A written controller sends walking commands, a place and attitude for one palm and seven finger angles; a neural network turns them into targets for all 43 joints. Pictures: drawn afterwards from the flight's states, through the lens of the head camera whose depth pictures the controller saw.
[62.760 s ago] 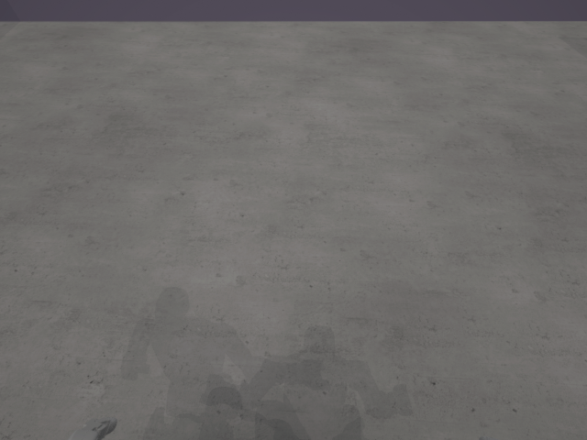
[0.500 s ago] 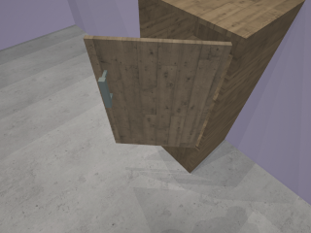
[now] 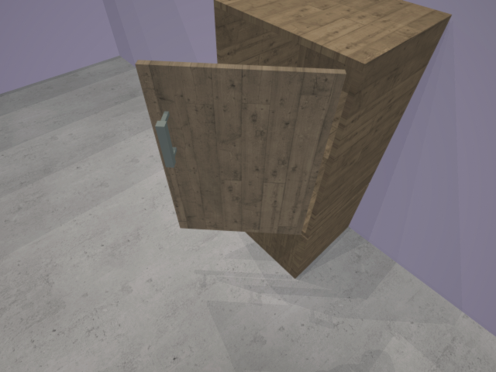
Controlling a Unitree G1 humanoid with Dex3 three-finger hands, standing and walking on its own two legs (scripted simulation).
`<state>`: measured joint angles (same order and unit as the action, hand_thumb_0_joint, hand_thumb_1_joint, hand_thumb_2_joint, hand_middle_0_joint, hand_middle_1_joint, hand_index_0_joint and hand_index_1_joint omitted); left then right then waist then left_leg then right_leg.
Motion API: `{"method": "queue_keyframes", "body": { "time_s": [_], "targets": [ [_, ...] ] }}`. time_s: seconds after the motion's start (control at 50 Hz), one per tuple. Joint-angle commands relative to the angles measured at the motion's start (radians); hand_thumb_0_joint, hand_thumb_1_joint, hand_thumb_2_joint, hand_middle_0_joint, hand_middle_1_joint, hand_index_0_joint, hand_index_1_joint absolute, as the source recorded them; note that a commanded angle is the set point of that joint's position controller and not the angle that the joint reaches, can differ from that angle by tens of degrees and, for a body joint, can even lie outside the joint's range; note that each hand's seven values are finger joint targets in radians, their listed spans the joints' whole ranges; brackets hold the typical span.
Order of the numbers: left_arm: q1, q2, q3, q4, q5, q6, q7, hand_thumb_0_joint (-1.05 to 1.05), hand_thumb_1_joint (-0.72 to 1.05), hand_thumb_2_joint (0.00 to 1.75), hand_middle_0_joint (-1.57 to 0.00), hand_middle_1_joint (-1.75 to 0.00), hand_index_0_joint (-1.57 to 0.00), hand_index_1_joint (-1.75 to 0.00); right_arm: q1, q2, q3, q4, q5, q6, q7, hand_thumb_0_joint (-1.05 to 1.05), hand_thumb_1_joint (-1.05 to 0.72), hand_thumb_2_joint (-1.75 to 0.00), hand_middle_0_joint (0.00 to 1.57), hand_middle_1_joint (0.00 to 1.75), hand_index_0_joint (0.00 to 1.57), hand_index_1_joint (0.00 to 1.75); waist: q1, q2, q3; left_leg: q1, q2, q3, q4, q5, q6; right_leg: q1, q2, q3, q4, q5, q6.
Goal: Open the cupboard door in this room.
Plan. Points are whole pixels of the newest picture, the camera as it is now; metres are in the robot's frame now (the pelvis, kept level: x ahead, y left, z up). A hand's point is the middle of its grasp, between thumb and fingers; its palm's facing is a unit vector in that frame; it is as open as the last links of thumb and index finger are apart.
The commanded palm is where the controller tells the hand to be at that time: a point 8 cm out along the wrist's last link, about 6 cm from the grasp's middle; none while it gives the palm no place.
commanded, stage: come to a stop and stand still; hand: left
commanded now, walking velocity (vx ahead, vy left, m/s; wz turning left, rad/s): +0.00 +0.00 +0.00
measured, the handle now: (168, 139) +0.59 +0.23 +0.01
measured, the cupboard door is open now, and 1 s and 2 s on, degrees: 44 44 44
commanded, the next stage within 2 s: look again from close up in 0.30 s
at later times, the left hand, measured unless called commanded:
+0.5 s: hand out of the picture -0.06 +0.15 -0.18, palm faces +0.04 -0.99 -0.15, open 7.4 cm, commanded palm none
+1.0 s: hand out of the picture +0.00 +0.20 -0.17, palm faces +0.04 -0.98 -0.20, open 7.4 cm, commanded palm none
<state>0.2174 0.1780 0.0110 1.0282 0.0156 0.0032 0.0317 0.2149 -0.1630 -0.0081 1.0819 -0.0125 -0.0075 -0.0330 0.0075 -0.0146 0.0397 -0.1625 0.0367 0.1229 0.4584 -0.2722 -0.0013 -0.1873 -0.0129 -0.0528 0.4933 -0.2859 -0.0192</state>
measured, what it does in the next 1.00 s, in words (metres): stands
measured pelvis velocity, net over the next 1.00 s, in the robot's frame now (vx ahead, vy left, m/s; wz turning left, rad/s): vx -0.01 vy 0.02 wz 0.02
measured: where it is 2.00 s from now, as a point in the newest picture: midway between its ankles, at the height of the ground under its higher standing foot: outside the picture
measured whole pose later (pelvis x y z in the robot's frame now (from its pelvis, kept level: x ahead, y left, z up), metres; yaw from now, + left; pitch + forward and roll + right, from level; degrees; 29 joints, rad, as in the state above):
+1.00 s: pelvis -0.01 +0.02 +0.00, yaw +1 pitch -1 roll +0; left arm 0.28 0.16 -0.01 1.07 0.02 -0.01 0.03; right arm 0.28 -0.16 0.02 1.09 -0.01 -0.03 -0.02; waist 0.00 0.00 0.03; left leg -0.19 0.00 0.10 0.47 -0.26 0.04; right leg -0.20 -0.05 -0.06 0.48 -0.26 0.01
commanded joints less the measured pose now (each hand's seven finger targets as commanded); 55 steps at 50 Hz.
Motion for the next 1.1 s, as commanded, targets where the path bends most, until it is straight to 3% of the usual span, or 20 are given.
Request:
{"method": "queue_keyframes", "body": {
  "time_s": [0.0,0.36,0.38,0.4,0.44,0.46,0.5,0.54,0.6,0.68,0.72,0.82,0.96,1.02,1.08],
  "targets": [
    [0.064,0.094,0.01,-0.014,-0.001,-0.018,0.0,0.0,0.9,0.9,-0.2,-0.3,-0.2,-0.3,0.053,-0.083,-0.009,-0.019,-0.004,-0.013,0.007,0.0,-0.9,-0.9,0.2,0.3,0.2,0.3,0.0,0.005,0.03,-0.01,0.078,-0.109,-0.122,0.069,0.023,-0.053,-0.1,0.114,-0.153,0.082,-0.017],
    [0.178,0.038,-0.005,0.067,-0.005,-0.031,0.005,0.0,0.9,0.9,-0.2,-0.3,-0.2,-0.3,0.16,-0.03,0.005,0.049,0.0,-0.015,0.003,0.0,-0.9,-0.9,0.2,0.3,0.2,0.3,-0.001,0.008,0.045,-0.039,0.068,-0.11,-0.128,0.05,0.019,-0.053,-0.097,0.101,-0.179,0.03,-0.023],
    [0.239,0.068,-0.011,0.102,0.011,-0.053,0.04,0.0,0.9,0.9,-0.2,-0.3,-0.2,-0.3,0.022,-0.077,0.0,-0.021,0.005,-0.028,0.015,0.0,-0.9,-0.9,0.2,0.3,0.2,0.3,0.04,0.043,0.073,-0.124,0.074,-0.071,0.103,0.091,-0.015,-0.052,-0.172,0.163,-0.155,0.488,0.002],
    [0.191,0.122,-0.002,0.056,0.001,-0.058,0.031,0.0,0.9,0.9,-0.2,-0.3,-0.2,-0.3,0.11,-0.017,-0.002,-0.047,0.006,-0.006,0.018,0.0,-0.9,-0.9,0.2,0.3,0.2,0.3,-0.038,0.032,-0.027,-0.076,0.031,-0.089,0.107,-0.073,-0.008,-0.058,-0.218,0.204,-0.195,0.188,-0.045],
    [0.116,0.106,0.004,0.023,0.005,-0.067,0.02,0.0,0.9,0.9,-0.2,-0.3,-0.2,-0.3,0.169,-0.019,0.0,-0.045,-0.004,-0.004,0.026,0.0,-0.9,-0.9,0.2,0.3,0.2,0.3,-0.055,-0.006,-0.04,-0.023,0.027,-0.093,0.095,-0.027,-0.002,-0.139,-0.183,0.157,-0.194,-0.07,-0.07],
    [0.113,0.079,0.001,0.022,0.003,-0.064,0.018,0.0,0.9,0.9,-0.2,-0.3,-0.2,-0.3,0.181,-0.023,0.0,-0.042,-0.005,-0.011,0.025,0.0,-0.9,-0.9,0.2,0.3,0.2,0.3,-0.057,0.008,-0.007,-0.029,0.034,-0.11,0.063,0.026,0.004,-0.171,-0.155,0.136,-0.172,-0.085,-0.065],
    [0.129,0.05,-0.004,0.022,0.0,-0.051,0.014,0.0,0.9,0.9,-0.2,-0.3,-0.2,-0.3,0.178,-0.032,0.002,-0.049,-0.006,-0.02,0.018,0.0,-0.9,-0.9,0.2,0.3,0.2,0.3,-0.036,0.063,0.029,-0.084,0.061,-0.144,-0.015,0.048,0.023,-0.138,-0.1,0.096,-0.11,-0.061,-0.041],
    [0.141,0.043,-0.004,0.027,0.001,-0.044,0.011,0.0,0.9,0.9,-0.2,-0.3,-0.2,-0.3,0.162,-0.043,0.004,-0.057,-0.007,-0.024,0.014,0.0,-0.9,-0.9,0.2,0.3,0.2,0.3,-0.018,0.048,0.054,-0.144,0.072,-0.165,-0.061,0.032,0.032,-0.088,-0.084,0.076,-0.083,-0.019,-0.03],
    [0.147,0.038,-0.005,0.024,0.0,-0.036,0.009,0.0,0.9,0.9,-0.2,-0.3,-0.2,-0.3,0.15,-0.064,0.001,-0.061,-0.007,-0.025,0.012,0.0,-0.9,-0.9,0.2,0.3,0.2,0.3,-0.009,0.001,0.069,-0.16,0.071,-0.177,-0.103,-0.033,0.039,-0.075,-0.081,0.073,-0.077,-0.02,-0.022],
    [0.143,0.055,-0.001,0.015,0.0,-0.03,0.007,0.0,0.9,0.9,-0.2,-0.3,-0.2,-0.3,0.139,-0.081,0.001,-0.056,-0.007,-0.029,0.011,0.0,-0.9,-0.9,0.2,0.3,0.2,0.3,0.001,0.036,0.068,-0.173,0.077,-0.184,-0.139,-0.045,0.044,-0.039,-0.082,0.057,-0.065,0.026,-0.017],
    [0.141,0.059,-0.001,0.01,0.002,-0.03,0.007,0.0,0.9,0.9,-0.2,-0.3,-0.2,-0.3,0.139,-0.08,0.001,-0.054,-0.007,-0.029,0.011,0.0,-0.9,-0.9,0.2,0.3,0.2,0.3,0.002,0.002,0.051,-0.153,0.077,-0.176,-0.133,-0.018,0.046,-0.026,-0.086,0.057,-0.07,0.05,-0.015],
    [0.126,0.076,0.003,0.004,0.001,-0.032,0.006,0.0,0.9,0.9,-0.2,-0.3,-0.2,-0.3,0.134,-0.09,0.002,-0.039,-0.005,-0.034,0.01,0.0,-0.9,-0.9,0.2,0.3,0.2,0.3,-0.002,0.016,0.01,-0.097,0.077,-0.159,-0.113,0.097,0.045,-0.009,-0.093,0.06,-0.07,0.113,-0.012],
    [0.121,0.078,0.002,0.017,0.0,-0.028,0.006,0.0,0.9,0.9,-0.2,-0.3,-0.2,-0.3,0.11,-0.095,0.003,-0.022,-0.003,-0.033,0.008,0.0,-0.9,-0.9,0.2,0.3,0.2,0.3,-0.002,0.013,0.024,-0.071,0.076,-0.146,-0.111,0.137,0.041,-0.017,-0.099,0.064,-0.081,0.138,-0.007],
    [0.134,0.072,0.004,0.025,0.008,-0.024,0.001,0.0,0.9,0.9,-0.2,-0.3,-0.2,-0.3,0.121,-0.095,0.0,-0.009,-0.008,-0.024,0.012,0.0,-0.9,-0.9,0.2,0.3,0.2,0.3,-0.004,0.024,0.029,-0.078,0.077,-0.153,-0.126,-0.083,0.051,-0.032,-0.084,0.051,-0.064,-0.037,-0.019],
    [0.142,0.069,0.01,0.021,0.013,-0.023,-0.009,0.0,0.9,0.9,-0.2,-0.3,-0.2,-0.3,0.111,-0.106,-0.009,-0.019,-0.011,-0.019,0.018,0.0,-0.9,-0.9,0.2,0.3,0.2,0.3,-0.002,0.054,0.093,-0.135,0.083,-0.174,-0.149,-0.254,0.064,-0.079,-0.07,0.047,-0.047,-0.148,-0.029]
  ]
}}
